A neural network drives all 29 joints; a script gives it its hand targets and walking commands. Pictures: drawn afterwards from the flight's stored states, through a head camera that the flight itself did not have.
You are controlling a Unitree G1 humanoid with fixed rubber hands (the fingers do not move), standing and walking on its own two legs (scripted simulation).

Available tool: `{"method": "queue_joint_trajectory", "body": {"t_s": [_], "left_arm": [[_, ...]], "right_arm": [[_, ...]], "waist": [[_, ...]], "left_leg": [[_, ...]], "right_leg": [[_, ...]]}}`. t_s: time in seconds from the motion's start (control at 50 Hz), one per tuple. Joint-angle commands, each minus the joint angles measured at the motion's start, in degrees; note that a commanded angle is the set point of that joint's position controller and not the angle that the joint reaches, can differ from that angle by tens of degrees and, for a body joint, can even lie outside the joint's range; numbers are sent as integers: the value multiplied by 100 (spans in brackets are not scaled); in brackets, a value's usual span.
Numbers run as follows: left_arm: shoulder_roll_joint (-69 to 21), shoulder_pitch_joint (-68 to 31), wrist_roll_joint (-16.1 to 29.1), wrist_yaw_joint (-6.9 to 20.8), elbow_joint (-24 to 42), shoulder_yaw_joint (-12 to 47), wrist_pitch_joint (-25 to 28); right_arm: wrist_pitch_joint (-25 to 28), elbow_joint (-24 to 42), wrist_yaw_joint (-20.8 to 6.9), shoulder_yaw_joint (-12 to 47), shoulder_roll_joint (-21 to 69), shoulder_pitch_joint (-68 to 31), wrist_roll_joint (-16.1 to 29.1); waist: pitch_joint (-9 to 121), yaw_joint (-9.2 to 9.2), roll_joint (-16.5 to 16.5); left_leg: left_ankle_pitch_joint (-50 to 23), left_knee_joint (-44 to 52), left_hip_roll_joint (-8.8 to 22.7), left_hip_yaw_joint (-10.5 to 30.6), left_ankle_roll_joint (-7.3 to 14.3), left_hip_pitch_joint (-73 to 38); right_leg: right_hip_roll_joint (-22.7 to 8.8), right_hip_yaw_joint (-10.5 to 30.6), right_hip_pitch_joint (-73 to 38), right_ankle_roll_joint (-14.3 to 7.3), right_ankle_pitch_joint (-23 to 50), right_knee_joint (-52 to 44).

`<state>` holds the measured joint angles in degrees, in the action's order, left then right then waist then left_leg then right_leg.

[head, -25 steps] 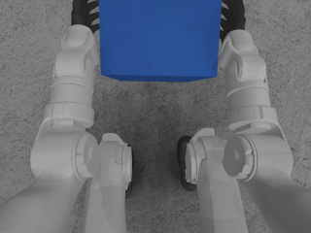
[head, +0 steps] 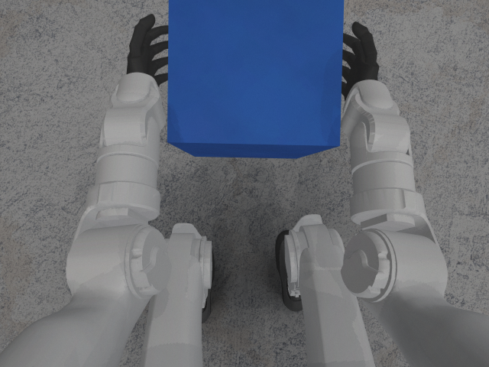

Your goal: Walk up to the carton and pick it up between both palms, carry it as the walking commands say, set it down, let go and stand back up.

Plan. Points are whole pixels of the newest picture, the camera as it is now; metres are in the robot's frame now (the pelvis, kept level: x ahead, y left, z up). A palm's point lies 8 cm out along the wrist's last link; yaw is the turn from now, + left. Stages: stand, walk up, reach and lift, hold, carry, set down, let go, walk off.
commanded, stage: reach and lift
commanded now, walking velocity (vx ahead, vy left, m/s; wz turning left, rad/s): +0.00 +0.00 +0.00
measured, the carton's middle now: (250, 90) +0.53 -0.02 -0.15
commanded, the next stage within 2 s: none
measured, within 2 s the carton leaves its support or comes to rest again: neither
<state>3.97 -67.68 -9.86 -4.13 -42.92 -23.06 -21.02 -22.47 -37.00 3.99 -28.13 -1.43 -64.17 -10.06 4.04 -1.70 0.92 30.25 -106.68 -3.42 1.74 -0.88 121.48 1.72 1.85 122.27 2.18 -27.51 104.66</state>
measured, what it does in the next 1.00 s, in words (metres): rises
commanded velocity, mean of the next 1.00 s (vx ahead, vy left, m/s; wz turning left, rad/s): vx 0.00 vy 0.00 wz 0.00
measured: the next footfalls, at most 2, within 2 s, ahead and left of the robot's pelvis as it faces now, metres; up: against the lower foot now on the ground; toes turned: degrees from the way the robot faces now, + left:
none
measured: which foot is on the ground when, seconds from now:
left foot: down 0.00-1.00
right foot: down 0.00-1.00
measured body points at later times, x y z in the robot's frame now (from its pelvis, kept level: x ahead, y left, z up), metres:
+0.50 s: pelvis +0.01 +0.00 +0.05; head +0.27 +0.00 +0.42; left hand +0.52 +0.13 -0.02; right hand +0.50 -0.17 -0.02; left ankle +0.10 +0.12 -0.43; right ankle +0.12 -0.13 -0.43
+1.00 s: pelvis +0.02 +0.00 +0.11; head +0.24 +0.00 +0.51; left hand +0.50 +0.13 +0.06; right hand +0.48 -0.17 +0.06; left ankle +0.10 +0.12 -0.43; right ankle +0.12 -0.13 -0.43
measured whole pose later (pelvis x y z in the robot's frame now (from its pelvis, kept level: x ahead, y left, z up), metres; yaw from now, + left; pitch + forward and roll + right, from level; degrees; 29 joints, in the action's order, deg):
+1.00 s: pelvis +0.02 +0.00 +0.11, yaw +0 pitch +38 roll -1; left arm -1.3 -51.5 -12.3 -2.8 -40.1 -23.4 -21.1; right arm -22.4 -34.6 3.1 -26.9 3.6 -48.3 -12.1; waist 11.5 -2.1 1.1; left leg 28.5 -86.4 -3.1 2.3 -0.5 96.2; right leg 1.5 2.2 97.0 1.8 -26.1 84.7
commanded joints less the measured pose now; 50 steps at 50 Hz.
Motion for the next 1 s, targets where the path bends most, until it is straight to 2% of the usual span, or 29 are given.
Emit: {"method": "queue_joint_trajectory", "body": {"t_s": [0.0, 0.44, 0.98], "left_arm": [[-6194, -3728, 868, 1492, 137, 2757, 62], [-6507, -3034, 711, 1588, 92, 2731, -5], [-6849, -2008, 686, 1532, 190, 2979, 135]], "right_arm": [[135, 201, -1511, 3138, 5810, -4302, 937], [46, 124, -1529, 3192, 6247, -3547, 830], [172, 174, -1546, 3466, 6505, -2436, 786]], "waist": [[6872, -115, 112], [6600, -86, 73], [6003, -129, 113]], "left_leg": [[-1425, 1148, -645, -512, -14, -3533], [-1447, 1984, -684, -454, -3, -4109], [-1580, 3105, -698, -237, -21, -5389]], "right_leg": [[718, -692, -3926, -104, 1399, -856], [783, -567, -4733, -68, 1448, -1721], [785, -414, -5771, -66, 1545, -2838]]}}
